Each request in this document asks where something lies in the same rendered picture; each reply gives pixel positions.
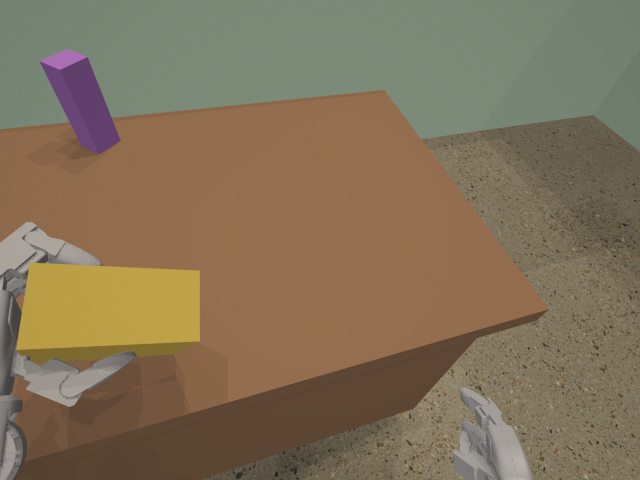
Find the left robot hand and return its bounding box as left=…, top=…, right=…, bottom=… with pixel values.
left=0, top=222, right=137, bottom=407

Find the left robot forearm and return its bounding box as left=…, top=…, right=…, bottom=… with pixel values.
left=0, top=395, right=27, bottom=480

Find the table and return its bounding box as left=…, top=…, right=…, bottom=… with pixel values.
left=0, top=90, right=549, bottom=480

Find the right robot hand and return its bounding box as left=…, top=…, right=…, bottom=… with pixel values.
left=453, top=387, right=533, bottom=480

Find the sponge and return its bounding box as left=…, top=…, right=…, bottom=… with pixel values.
left=16, top=263, right=200, bottom=363

